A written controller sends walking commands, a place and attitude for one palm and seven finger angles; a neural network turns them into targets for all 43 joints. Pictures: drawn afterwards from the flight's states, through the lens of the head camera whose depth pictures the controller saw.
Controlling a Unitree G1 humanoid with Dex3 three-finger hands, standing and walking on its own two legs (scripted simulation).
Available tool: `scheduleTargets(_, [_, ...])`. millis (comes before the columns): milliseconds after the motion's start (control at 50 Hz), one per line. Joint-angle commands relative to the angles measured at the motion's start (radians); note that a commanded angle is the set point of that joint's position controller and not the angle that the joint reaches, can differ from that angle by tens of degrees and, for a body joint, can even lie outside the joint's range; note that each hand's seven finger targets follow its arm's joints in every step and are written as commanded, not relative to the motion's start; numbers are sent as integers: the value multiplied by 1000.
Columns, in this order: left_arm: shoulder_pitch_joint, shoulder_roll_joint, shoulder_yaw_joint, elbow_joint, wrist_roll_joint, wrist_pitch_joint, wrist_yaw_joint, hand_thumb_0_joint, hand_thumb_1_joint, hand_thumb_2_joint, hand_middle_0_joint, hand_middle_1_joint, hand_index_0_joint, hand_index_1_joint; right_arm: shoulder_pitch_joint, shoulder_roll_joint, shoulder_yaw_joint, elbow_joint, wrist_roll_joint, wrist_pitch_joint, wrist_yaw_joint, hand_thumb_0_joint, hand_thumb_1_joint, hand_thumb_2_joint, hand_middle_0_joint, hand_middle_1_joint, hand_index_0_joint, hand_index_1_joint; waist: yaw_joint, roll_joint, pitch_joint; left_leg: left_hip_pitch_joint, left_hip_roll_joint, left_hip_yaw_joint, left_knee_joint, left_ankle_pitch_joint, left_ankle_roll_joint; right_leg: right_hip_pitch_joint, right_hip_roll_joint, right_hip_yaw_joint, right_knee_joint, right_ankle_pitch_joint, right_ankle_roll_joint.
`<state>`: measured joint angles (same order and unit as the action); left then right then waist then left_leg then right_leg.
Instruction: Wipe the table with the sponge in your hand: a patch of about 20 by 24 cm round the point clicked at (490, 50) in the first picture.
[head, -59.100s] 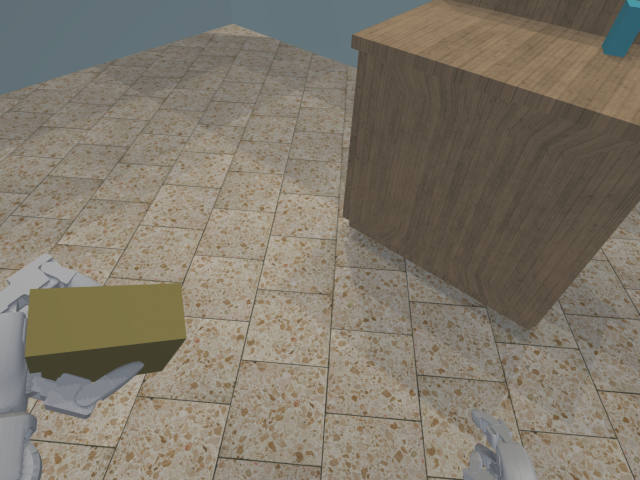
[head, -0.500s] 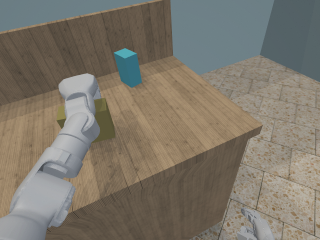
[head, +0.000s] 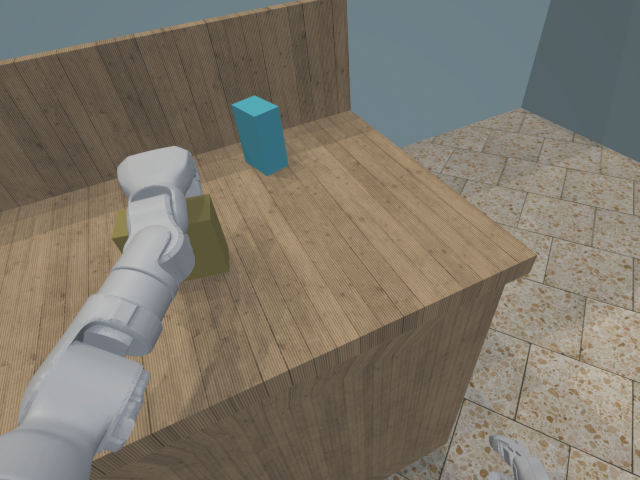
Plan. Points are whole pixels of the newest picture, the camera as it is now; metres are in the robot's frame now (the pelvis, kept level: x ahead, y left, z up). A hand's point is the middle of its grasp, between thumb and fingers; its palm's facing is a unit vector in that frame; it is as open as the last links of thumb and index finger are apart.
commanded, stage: wipe forward along the third lane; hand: left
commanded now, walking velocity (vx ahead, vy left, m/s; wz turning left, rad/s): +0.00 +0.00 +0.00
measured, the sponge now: (181, 252) +0.40 +0.23 +0.10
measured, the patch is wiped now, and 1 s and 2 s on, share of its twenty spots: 0.80 0.85 0.85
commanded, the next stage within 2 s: wipe back along the third lane in 0.30 s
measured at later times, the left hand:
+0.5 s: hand (170, 204) +0.42 +0.23 +0.17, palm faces +0.02 +0.00 -1.00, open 9.6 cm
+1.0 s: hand (167, 223) +0.38 +0.22 +0.17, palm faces +0.17 -0.05 -0.98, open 9.6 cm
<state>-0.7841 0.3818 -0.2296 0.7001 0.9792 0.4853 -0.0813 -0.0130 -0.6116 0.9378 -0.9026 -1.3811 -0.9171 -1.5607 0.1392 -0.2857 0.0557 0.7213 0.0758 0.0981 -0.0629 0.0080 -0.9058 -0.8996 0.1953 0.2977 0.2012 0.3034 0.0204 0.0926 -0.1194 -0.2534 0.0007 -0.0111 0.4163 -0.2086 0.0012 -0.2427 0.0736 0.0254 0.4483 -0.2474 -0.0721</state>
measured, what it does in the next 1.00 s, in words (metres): stands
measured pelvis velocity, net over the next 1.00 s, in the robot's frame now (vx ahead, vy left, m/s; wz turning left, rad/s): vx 0.02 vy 0.03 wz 0.01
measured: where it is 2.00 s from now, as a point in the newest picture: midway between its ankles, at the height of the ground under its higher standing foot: outside the picture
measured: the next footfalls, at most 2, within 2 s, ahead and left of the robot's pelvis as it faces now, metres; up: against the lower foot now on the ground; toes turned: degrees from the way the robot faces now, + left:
none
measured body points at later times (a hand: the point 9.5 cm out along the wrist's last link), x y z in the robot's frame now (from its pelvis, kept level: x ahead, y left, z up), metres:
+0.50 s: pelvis +0.00 +0.02 +0.00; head -0.02 -0.02 +0.45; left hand +0.41 +0.22 +0.23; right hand +0.19 -0.22 -0.11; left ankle +0.00 +0.13 -0.74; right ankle -0.01 -0.07 -0.74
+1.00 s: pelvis +0.02 +0.03 +0.00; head -0.02 -0.02 +0.45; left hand +0.37 +0.21 +0.23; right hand +0.26 -0.17 -0.08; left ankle +0.00 +0.13 -0.74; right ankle -0.01 -0.07 -0.74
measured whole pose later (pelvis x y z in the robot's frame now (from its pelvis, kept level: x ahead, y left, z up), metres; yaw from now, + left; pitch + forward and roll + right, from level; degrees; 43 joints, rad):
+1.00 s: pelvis +0.02 +0.03 +0.00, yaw +1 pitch +1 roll +1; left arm -0.56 0.30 -0.39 0.24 0.99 0.79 -0.05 -0.02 -0.53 0.96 -0.79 -1.55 -0.85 -1.63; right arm -0.01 -0.26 0.07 0.66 0.08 0.21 0.00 0.01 -0.91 -0.90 0.20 0.30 0.21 0.31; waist 0.07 0.10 -0.13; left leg -0.21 -0.04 -0.01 0.44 -0.25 0.03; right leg -0.19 0.03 0.03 0.46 -0.29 -0.03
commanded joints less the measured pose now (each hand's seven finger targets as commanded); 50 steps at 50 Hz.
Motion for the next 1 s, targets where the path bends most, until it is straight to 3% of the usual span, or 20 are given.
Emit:
scheduleTargets(0, [-305, 256, 50, -41, 48, 39, 55, 0, 100, 1300, -1200, -1600, -1200, -1600, -185, -91, -29, -159, -1, -53, -8, 0, -900, -900, 200, 300, 200, 300, 14, -180, -138, 33, -34, 39, -24, 95, 57, 64, -75, 55, -104, 186, 40])
scheduleTargets(80, [-339, 222, 26, -47, 50, 54, 52, 0, 100, 1300, -1200, -1600, -1200, -1600, -195, -81, -23, -166, -1, -50, -6, 0, -900, -900, 200, 300, 200, 300, 8, -183, -147, 46, -35, 37, -26, 106, 58, 63, -73, 47, -105, 204, 39])
scheduleTargets(100, [-328, 253, 46, -32, 52, 59, 54, 0, 100, 1300, -1200, -1600, -1200, -1600, -191, -88, -24, -159, -2, -47, -8, 0, -900, -900, 200, 300, 200, 300, 9, -191, -142, 43, -33, 38, -27, 91, 57, 60, -73, 49, -106, 180, 40])
scheduleTargets(180, [-334, 232, 37, -31, 51, 59, 49, 0, 100, 1300, -1200, -1600, -1200, -1600, -200, -81, -21, -169, -3, -46, -9, 0, -900, -900, 200, 300, 200, 300, 11, -204, -159, 46, -34, 37, -26, 115, 57, 80, -74, 46, -102, 219, 39])
scheduleTargets(220, [-349, 259, 43, -18, 62, 63, 48, 0, 100, 1300, -1200, -1600, -1200, -1600, -198, -89, -19, -160, -5, -38, -13, 0, -900, -900, 200, 300, 200, 300, 6, -191, -152, 40, -33, 40, -26, 100, 54, 69, -75, 47, -99, 195, 37])
scheduleTargets(280, [-369, 212, 12, -23, 66, 57, 41, 0, 100, 1300, -1200, -1600, -1200, -1600, -201, -80, -18, -171, -4, -39, -11, 0, -900, -900, 200, 300, 200, 300, 1, -180, -135, 48, -32, 34, -32, 106, 54, 51, -71, 36, -103, 194, 34])
scheduleTargets(300, [-338, 249, 41, -8, 73, 59, 44, 0, 100, 1300, -1200, -1600, -1200, -1600, -193, -87, -21, -164, -6, -34, -11, 0, -900, -900, 200, 300, 200, 300, 10, -174, -145, 49, -29, 32, -32, 106, 53, 56, -70, 37, -96, 186, 30])
scheduleTargets(360, [-335, 207, 13, -25, 81, 63, 42, 0, 100, 1300, -1200, -1600, -1200, -1600, -197, -82, -19, -170, -6, -26, -7, 0, -900, -900, 200, 300, 200, 300, 12, -157, -152, 55, -31, 33, -27, 126, 52, 56, -71, 31, -89, 210, 24])
scheduleTargets(420, [-301, 193, 19, -46, 66, 64, 44, 0, 100, 1300, -1200, -1600, -1200, -1600, -201, -80, -22, -178, -7, -28, -4, 0, -900, -900, 200, 300, 200, 300, 19, -163, -161, 63, -30, 28, -27, 128, 54, 61, -68, 27, -88, 208, 23])
scheduleTargets(480, [-257, 135, -1, -120, 44, 70, 45, 0, 100, 1300, -1200, -1600, -1200, -1600, -224, -70, -25, -201, -4, -30, 5, 0, -900, -900, 200, 300, 200, 300, 26, -179, -178, 78, -30, 25, -26, 158, 57, 78, -67, 19, -84, 247, 25])
scheduleTargets(520, [-190, 145, 15, -158, 27, 88, 51, 0, 100, 1300, -1200, -1600, -1200, -1600, -234, -74, -26, -201, -6, -21, 9, 0, -900, -900, 200, 300, 200, 300, 39, -188, -181, 83, -32, 30, -22, 158, 56, 93, -67, 22, -81, 249, 26])
scheduleTargets(580, [-202, 92, -24, -216, 8, 123, 48, 0, 100, 1300, -1200, -1600, -1200, -1600, -267, -66, -24, -207, 3, -20, 15, 0, -900, -900, 200, 300, 200, 300, 26, -197, -154, 89, -27, 27, -30, 159, 56, 74, -64, 15, -91, 242, 30])
scheduleTargets(640, [-167, 104, -18, -231, 0, 182, 50, 0, 100, 1300, -1200, -1600, -1200, -1600, -288, -69, -21, -193, 5, -12, 22, 0, -900, -900, 200, 300, 200, 300, 36, -184, -130, 96, -28, 29, -33, 146, 54, 63, -60, 9, -88, 217, 28])
scheduleTargets(680, [-173, 51, -53, -281, -15, 205, 41, 0, 100, 1300, -1200, -1600, -1200, -1600, -309, -58, -20, -208, 9, -13, 30, 0, -900, -900, 200, 300, 200, 300, 32, -180, -152, 111, -29, 23, -30, 179, 56, 76, -58, 0, -83, 257, 28])
scheduleTargets(700, [-135, 68, -42, -288, -16, 222, 40, 0, 100, 1300, -1200, -1600, -1200, -1600, -313, -66, -20, -201, 8, -7, 33, 0, -900, -900, 200, 300, 200, 300, 40, -164, -154, 115, -28, 24, -27, 178, 53, 80, -57, 2, -75, 254, 26])
scheduleTargets(760, [-77, 10, -84, -364, -23, 263, 28, 0, 100, 1300, -1200, -1600, -1200, -1600, -341, -55, -19, -211, 9, 11, 48, 0, -900, -900, 200, 300, 200, 300, 48, -158, -190, 131, -35, 26, -11, 216, 53, 102, -56, -6, -56, 307, 23])
scheduleTargets(780, [-72, -22, -101, -397, -38, 264, 19, 0, 100, 1300, -1200, -1600, -1200, -1600, -358, -49, -18, -228, 11, 10, 54, 0, -900, -900, 200, 300, 200, 300, 44, -167, -196, 132, -33, 21, -10, 230, 55, 107, -54, -15, -54, 327, 25])
scheduleTargets(840, [-13, -2, -88, -437, -36, 294, 10, 0, 100, 1300, -1200, -1600, -1200, -1600, -366, -54, -17, -217, 7, 30, 60, 0, -900, -900, 200, 300, 200, 300, 48, -191, -187, 131, -33, 22, 3, 244, 55, 110, -53, -13, -40, 358, 23])
scheduleTargets(880, [-11, -64, -140, -514, -45, 297, -8, 0, 100, 1300, -1200, -1600, -1200, -1600, -395, -44, -14, -242, 12, 38, 68, 0, -900, -900, 200, 300, 200, 300, 40, -179, -183, 139, -31, 19, 8, 268, 57, 102, -51, -21, -34, 378, 22])
scheduleTargets(980, [69, -52, -136, -595, -40, 307, -15, 0, 100, 1300, -1200, -1600, -1200, -1600, -413, -42, -6, -248, 10, 63, 76, 0, -900, -900, 200, 300, 200, 300, 46, -183, -156, 131, -27, 15, 19, 285, 55, 102, -46, -16, -19, 401, 17])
